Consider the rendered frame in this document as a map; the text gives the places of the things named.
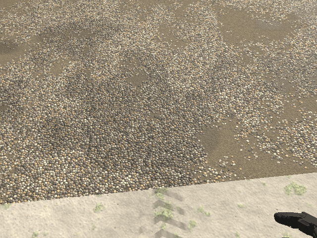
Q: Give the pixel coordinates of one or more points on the right robot hand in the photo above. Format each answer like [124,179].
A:
[303,221]

